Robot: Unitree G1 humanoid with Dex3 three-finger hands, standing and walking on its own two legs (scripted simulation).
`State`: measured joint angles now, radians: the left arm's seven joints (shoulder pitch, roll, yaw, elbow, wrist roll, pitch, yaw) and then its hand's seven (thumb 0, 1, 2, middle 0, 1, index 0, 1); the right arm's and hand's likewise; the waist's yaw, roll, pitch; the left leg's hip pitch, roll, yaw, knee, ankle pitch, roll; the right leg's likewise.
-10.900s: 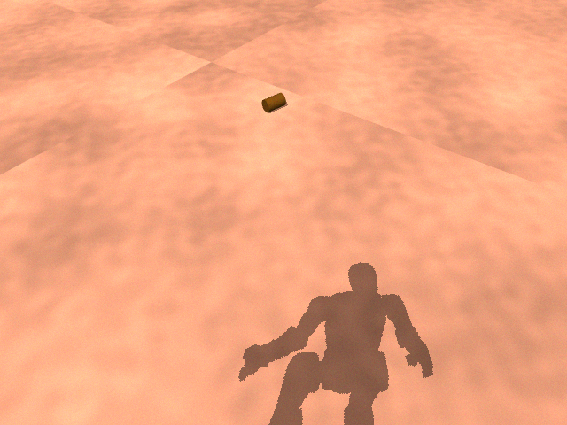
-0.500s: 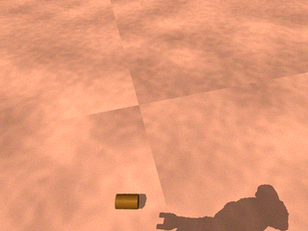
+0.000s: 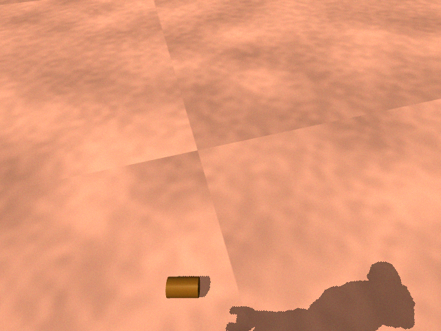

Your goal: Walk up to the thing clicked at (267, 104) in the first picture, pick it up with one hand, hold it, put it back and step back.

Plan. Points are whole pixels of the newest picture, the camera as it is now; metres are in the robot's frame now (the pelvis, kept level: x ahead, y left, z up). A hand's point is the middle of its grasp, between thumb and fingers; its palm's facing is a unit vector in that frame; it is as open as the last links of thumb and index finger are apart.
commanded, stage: stand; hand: left
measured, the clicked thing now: (183, 287) +0.42 +0.21 -0.73
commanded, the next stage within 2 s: none
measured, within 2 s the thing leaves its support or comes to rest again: neither
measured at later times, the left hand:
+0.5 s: hand out of the picture +0.04 +0.25 -0.15, palm faces -0.01 -0.94 -0.34, open 7.4 cm
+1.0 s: hand out of the picture +0.05 +0.26 -0.15, palm faces +0.00 -0.94 -0.34, open 7.4 cm
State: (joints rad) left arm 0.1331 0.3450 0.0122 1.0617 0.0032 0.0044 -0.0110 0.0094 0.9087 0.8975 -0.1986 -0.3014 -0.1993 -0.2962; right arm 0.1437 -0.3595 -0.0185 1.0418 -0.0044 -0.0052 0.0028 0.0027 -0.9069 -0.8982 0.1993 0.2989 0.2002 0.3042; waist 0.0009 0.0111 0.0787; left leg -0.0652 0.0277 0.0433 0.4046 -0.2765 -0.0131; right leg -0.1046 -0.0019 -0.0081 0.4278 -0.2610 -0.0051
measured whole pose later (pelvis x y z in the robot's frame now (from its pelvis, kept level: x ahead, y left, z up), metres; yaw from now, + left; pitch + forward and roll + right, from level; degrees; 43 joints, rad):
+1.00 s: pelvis -0.02 +0.01 +0.01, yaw +1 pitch -2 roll +0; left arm 0.11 0.34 0.00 1.13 0.00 -0.01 -0.01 0.01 0.91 0.90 -0.20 -0.30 -0.20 -0.30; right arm 0.12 -0.35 0.00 1.13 -0.01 -0.02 0.01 0.00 -0.91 -0.90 0.20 0.30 0.20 0.30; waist 0.00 0.01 0.04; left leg -0.07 0.01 0.04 0.30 -0.19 0.00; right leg -0.10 -0.02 -0.01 0.31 -0.17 0.01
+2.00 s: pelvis -0.02 +0.01 +0.01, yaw +1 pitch -2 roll +0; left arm 0.13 0.34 0.00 1.13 0.01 -0.01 -0.01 0.01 0.91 0.90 -0.20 -0.30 -0.20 -0.30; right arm 0.13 -0.35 0.01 1.13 -0.01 -0.02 0.01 0.00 -0.91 -0.90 0.20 0.30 0.20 0.30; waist 0.00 0.00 0.05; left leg -0.08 0.00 0.03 0.30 -0.19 0.00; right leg -0.10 -0.02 -0.02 0.31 -0.17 0.02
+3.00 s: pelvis -0.03 +0.02 -0.08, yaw +2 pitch +17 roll -2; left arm 0.25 0.31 0.11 0.47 0.24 0.21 -0.01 0.00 -0.54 0.97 -0.08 -1.06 -0.08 -1.06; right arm 0.19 -0.23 -0.03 0.57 0.01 -0.14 -0.03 0.01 -0.92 -0.90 0.20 0.30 0.20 0.30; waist -0.02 0.01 -0.11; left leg -0.88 0.02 -0.01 1.12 -0.54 0.01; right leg -0.87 -0.03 -0.05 1.08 -0.50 0.01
